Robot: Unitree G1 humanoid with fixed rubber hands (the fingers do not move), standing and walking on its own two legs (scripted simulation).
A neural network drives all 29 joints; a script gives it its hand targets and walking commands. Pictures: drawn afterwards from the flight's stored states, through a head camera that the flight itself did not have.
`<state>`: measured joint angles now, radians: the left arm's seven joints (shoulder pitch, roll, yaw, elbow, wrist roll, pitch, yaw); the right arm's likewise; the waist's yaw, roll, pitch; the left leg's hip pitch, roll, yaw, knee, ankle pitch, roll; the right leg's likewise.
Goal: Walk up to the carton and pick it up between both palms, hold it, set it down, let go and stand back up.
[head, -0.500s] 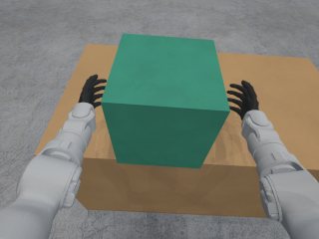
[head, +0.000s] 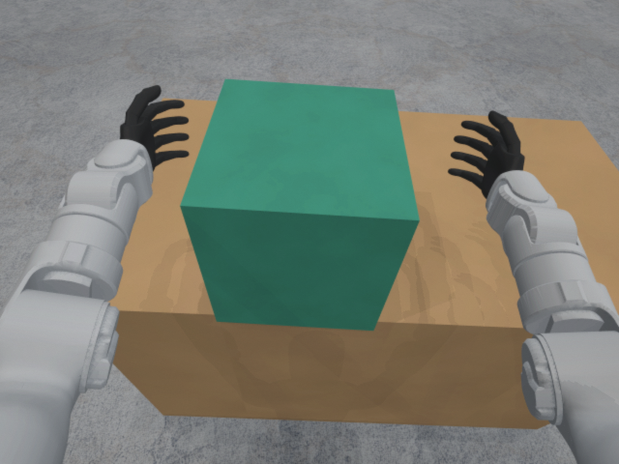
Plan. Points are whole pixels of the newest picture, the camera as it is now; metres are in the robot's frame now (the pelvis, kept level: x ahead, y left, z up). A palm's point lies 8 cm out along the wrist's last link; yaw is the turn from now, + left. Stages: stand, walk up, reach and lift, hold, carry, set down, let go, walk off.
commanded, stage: set down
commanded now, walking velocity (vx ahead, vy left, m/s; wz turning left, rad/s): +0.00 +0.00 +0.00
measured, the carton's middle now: (302, 209) +0.49 -0.01 +0.04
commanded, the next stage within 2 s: none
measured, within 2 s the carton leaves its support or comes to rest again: neither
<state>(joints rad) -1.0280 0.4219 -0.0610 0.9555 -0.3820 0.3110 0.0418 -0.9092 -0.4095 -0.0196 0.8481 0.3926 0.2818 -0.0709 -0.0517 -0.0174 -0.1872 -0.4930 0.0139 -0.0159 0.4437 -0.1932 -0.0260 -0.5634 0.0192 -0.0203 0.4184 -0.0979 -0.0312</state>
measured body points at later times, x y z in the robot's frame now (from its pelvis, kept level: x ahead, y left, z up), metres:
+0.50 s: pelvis +0.01 +0.01 +0.01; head +0.02 +0.03 +0.46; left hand +0.44 +0.23 +0.16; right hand +0.41 -0.23 +0.15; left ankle +0.00 +0.14 -0.74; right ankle +0.05 -0.09 -0.74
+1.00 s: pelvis +0.00 +0.02 +0.00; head +0.01 +0.02 +0.45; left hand +0.35 +0.22 +0.07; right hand +0.32 -0.23 +0.07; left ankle +0.00 +0.14 -0.74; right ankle +0.05 -0.09 -0.74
